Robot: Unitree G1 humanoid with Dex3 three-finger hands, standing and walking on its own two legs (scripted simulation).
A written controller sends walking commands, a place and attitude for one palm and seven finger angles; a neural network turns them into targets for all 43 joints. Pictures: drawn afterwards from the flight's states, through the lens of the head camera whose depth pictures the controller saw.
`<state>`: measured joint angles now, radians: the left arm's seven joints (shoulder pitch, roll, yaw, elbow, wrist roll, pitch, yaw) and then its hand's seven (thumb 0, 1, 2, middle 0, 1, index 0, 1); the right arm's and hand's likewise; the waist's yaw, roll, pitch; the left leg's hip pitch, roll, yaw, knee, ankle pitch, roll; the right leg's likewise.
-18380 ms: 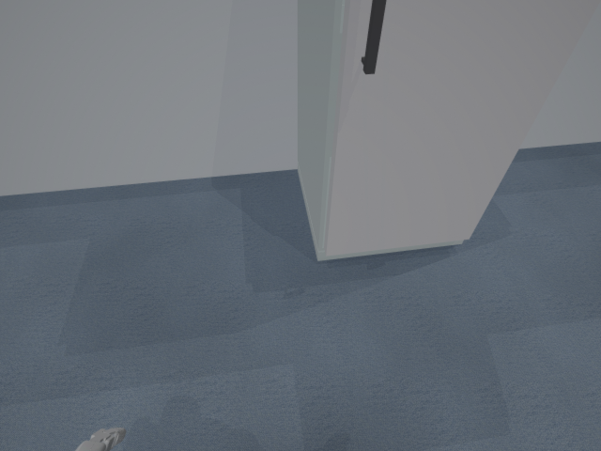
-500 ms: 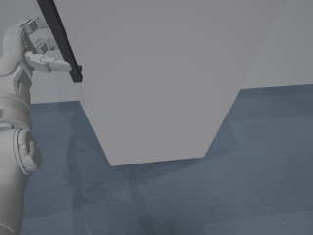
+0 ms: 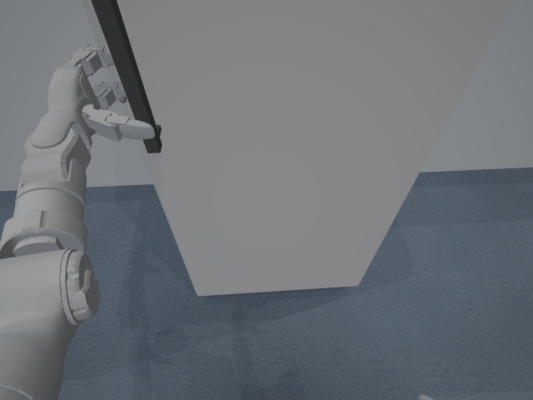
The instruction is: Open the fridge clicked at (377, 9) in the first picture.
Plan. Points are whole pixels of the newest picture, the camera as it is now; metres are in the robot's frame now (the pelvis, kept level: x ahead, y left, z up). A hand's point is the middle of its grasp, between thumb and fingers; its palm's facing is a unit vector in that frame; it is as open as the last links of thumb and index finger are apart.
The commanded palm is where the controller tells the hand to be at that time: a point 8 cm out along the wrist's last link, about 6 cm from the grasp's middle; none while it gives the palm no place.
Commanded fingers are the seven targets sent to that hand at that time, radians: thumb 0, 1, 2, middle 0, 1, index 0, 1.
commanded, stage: slide the fingers in behind the handle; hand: left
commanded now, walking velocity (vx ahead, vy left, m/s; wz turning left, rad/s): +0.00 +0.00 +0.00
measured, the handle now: (123, 38) +0.53 +0.20 +0.27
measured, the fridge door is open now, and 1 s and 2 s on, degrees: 0 0 0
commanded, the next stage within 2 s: grip the handle and tug to test in 1.10 s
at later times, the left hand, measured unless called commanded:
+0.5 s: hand (144, 99) +0.48 +0.18 +0.21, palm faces +0.08 -1.00 +0.01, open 14.0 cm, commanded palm +0.45 +0.23 +0.21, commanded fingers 0.00 -0.50 0.30 -0.30 -1.20 -0.30 -1.20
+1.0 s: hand (143, 101) +0.47 +0.18 +0.21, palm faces +0.09 -1.00 -0.01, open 14.1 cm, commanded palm +0.44 +0.22 +0.21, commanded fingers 0.00 -0.50 0.30 -0.30 -1.20 -0.30 -1.20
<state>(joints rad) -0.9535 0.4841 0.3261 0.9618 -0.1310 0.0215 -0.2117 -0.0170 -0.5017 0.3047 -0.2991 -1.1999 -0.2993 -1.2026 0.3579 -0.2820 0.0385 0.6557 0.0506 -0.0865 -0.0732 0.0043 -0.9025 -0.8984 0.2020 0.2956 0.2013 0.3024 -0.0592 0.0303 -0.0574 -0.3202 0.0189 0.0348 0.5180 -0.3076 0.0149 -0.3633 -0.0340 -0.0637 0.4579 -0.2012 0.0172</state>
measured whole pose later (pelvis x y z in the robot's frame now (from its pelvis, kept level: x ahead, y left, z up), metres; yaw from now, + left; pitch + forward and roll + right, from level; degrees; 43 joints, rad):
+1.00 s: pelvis +0.00 -0.01 +0.00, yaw +0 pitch +5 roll -1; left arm -0.94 0.43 0.32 0.95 -0.12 0.04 -0.13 -0.02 -0.50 0.30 -0.29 -1.19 -0.28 -1.20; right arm 0.36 -0.28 0.03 0.68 0.05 -0.08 -0.08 0.01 -0.90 -0.90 0.20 0.30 0.20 0.30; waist -0.07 0.04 -0.05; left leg -0.28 0.02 0.04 0.49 -0.29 0.01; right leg -0.34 -0.03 -0.06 0.45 -0.19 0.01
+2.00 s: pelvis +0.00 +0.00 +0.00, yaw +0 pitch +5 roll -1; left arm -0.92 0.39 0.29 0.88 -0.13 0.06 -0.09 0.00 0.73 0.81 -0.35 -1.33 -0.33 -1.34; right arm 0.34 -0.27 0.03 0.69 0.05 -0.09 -0.07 0.01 -0.90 -0.90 0.20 0.30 0.20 0.30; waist -0.05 0.04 -0.05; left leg -0.26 0.02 0.03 0.48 -0.30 0.01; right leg -0.32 -0.03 -0.06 0.44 -0.20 0.01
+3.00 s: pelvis +0.03 +0.00 +0.01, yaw -1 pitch +4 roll -1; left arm -0.72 0.34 0.31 0.54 -0.15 0.25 -0.07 0.01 0.74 0.81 -0.31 -1.35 -0.31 -1.35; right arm 0.27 -0.26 0.03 0.63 0.05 -0.01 -0.07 0.01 -0.90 -0.90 0.20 0.30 0.20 0.30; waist -0.03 0.05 -0.07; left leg -0.19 0.02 0.06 0.43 -0.31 0.01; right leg -0.25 -0.03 -0.04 0.40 -0.21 0.02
